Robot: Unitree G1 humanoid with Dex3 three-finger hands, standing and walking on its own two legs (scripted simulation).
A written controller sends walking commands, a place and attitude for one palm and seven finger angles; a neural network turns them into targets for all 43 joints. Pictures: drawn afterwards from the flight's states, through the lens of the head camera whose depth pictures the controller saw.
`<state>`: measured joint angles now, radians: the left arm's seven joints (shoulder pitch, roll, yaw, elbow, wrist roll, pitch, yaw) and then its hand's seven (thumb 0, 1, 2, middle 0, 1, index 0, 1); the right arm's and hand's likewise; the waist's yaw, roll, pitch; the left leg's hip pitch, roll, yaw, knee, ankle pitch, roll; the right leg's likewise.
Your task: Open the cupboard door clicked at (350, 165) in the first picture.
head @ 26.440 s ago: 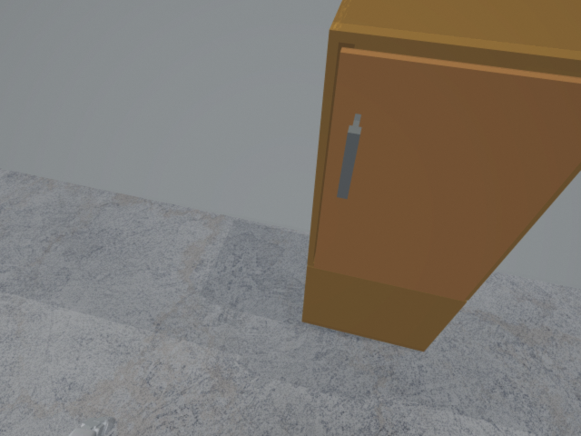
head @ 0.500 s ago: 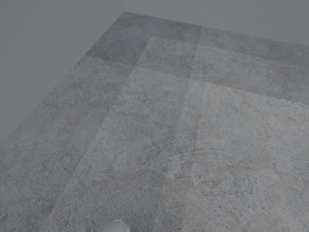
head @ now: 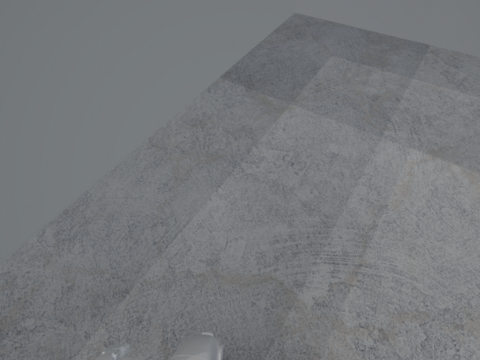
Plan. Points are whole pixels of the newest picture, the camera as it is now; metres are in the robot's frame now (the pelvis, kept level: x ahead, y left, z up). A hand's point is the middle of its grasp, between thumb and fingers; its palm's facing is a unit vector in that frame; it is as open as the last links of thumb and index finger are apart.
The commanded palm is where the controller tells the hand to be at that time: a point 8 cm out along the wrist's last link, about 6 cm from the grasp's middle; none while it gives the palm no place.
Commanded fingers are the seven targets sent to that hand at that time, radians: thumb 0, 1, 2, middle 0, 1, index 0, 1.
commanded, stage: turn to face it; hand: left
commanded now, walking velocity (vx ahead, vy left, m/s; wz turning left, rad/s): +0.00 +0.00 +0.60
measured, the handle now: out of the picture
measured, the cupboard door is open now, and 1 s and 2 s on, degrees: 45 45 45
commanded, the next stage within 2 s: none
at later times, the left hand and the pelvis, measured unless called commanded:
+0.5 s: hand out of the picture +0.05 +0.21 -0.16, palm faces +0.34 -0.89 -0.29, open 7.4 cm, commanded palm none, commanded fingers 0.00 0.90 0.90 -0.20 -0.30 -0.20 -0.30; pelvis +0.04 -0.03 +0.00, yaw +19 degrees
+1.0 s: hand out of the picture -0.01 +0.15 -0.19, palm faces +0.63 -0.74 -0.24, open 7.4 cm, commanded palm none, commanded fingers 0.00 0.90 0.90 -0.20 -0.30 -0.20 -0.30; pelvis +0.07 -0.04 -0.01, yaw +38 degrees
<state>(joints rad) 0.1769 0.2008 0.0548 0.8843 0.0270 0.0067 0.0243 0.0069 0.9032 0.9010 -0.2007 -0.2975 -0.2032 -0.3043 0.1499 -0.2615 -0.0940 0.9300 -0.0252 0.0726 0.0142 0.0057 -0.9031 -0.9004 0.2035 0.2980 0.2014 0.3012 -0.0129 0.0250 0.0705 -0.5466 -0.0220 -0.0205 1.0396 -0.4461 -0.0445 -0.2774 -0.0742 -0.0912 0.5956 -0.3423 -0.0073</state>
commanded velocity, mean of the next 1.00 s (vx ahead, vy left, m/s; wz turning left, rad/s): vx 0.00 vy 0.00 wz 0.60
